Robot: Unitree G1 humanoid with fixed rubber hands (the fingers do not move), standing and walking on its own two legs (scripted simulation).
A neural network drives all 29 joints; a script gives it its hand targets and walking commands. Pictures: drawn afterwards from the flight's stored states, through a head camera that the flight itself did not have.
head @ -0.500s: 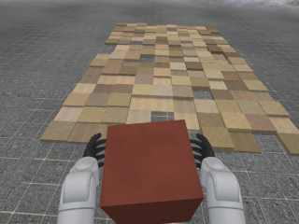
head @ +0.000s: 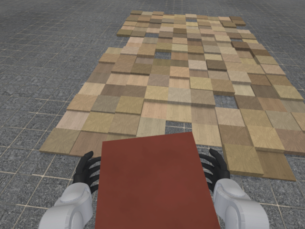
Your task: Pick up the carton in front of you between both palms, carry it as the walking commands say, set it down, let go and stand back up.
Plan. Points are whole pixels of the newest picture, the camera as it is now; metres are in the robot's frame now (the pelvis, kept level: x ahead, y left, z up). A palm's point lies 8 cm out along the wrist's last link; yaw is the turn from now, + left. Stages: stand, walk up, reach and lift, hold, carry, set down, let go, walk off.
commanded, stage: carry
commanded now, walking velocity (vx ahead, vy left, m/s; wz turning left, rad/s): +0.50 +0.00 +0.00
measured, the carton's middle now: (154, 197) +0.23 +0.00 +0.01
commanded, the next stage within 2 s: none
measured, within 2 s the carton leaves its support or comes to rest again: neither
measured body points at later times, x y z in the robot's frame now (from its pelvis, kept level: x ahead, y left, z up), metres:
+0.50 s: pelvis +0.31 +0.00 +0.00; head +0.27 -0.02 +0.45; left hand +0.55 +0.15 +0.10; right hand +0.54 -0.16 +0.09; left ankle +0.17 +0.10 -0.73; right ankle +0.42 -0.11 -0.73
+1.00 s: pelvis +0.62 +0.04 -0.01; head +0.64 +0.05 +0.44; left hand +0.94 +0.19 +0.07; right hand +0.92 -0.12 +0.08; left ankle +0.70 +0.11 -0.72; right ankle +0.46 -0.10 -0.66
